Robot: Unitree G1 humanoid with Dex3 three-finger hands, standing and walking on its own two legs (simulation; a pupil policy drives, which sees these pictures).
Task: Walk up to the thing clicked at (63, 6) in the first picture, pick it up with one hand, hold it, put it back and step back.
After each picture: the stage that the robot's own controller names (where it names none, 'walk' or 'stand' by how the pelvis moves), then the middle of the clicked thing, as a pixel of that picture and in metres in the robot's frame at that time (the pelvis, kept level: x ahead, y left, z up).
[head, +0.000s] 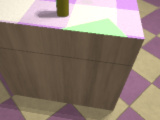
stand; out of the picture +0.83 +0.09 +0.14
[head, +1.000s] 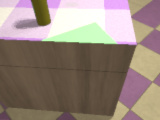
walk; out of the picture +0.71 +0.21 +0.15
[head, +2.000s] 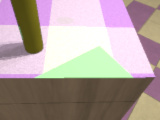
stand; (28, 20) +0.49 +0.18 +0.16
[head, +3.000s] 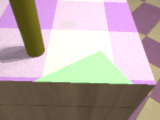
stand; (29, 25) +0.49 +0.19 +0.15
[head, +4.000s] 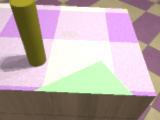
stand; (31, 35) +0.47 +0.19 +0.14
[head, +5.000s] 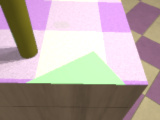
stand; (20, 26) +0.49 +0.21 +0.14
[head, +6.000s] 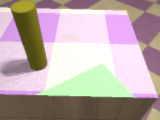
stand; (32, 40) +0.46 +0.18 +0.13
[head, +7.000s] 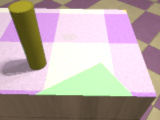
stand; (31, 40) +0.46 +0.18 +0.13
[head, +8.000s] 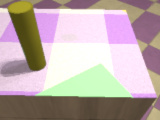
rise first; (30, 40) +0.46 +0.18 +0.13
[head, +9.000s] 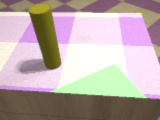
rise first; (47, 40) +0.47 +0.16 +0.13
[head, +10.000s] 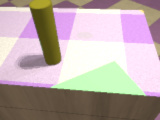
go down; (47, 35) +0.48 +0.16 +0.14
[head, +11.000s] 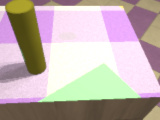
go down; (30, 42) +0.44 +0.15 +0.14
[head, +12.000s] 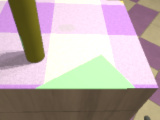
close in; (29, 30) +0.48 +0.15 +0.15
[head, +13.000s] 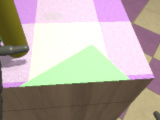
close; (6, 20) +0.47 +0.18 +0.17
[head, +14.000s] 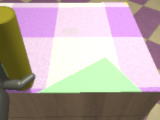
lift; (13, 55) +0.35 +0.19 +0.18
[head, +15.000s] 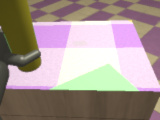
lift; (17, 26) +0.32 +0.16 +0.32
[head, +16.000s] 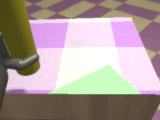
hold; (16, 31) +0.33 +0.17 +0.29
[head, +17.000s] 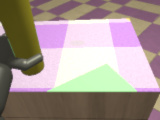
crouch; (21, 31) +0.33 +0.15 +0.30
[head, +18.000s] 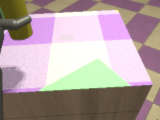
crouch; out of the picture +0.45 +0.17 +0.33
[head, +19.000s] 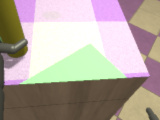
lower; (6, 19) +0.48 +0.17 +0.16
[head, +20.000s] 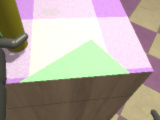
lower; (5, 13) +0.49 +0.17 +0.18
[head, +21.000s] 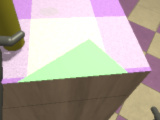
lower; (1, 11) +0.50 +0.17 +0.18
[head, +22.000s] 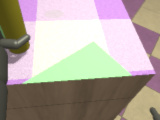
lower; (8, 15) +0.49 +0.17 +0.18
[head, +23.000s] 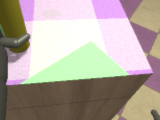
loosen; (8, 14) +0.50 +0.16 +0.18
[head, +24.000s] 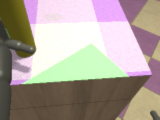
withdraw; (16, 21) +0.48 +0.15 +0.17
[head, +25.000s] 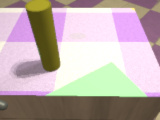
sink last; (46, 40) +0.45 +0.14 +0.15
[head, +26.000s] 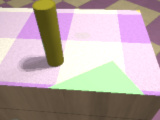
stand; (50, 37) +0.48 +0.15 +0.14
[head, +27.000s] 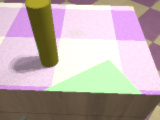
stand; (44, 36) +0.46 +0.14 +0.14
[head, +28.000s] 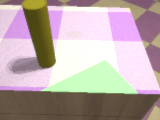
stand; (41, 37) +0.46 +0.15 +0.14
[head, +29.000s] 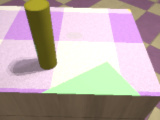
stand; (43, 39) +0.46 +0.14 +0.14
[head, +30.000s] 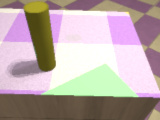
walk; (42, 40) +0.46 +0.14 +0.14
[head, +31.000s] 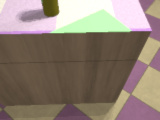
walk; out of the picture +0.68 +0.15 +0.16
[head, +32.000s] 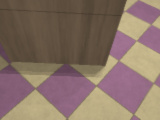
walk; out of the picture +1.07 +0.12 +0.16
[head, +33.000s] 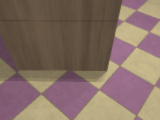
walk; out of the picture +1.15 +0.15 +0.16
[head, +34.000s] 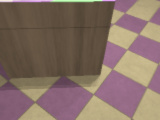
stand; out of the picture +1.10 +0.17 +0.13
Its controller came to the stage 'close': yes
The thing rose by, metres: 0.21
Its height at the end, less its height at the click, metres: +0.00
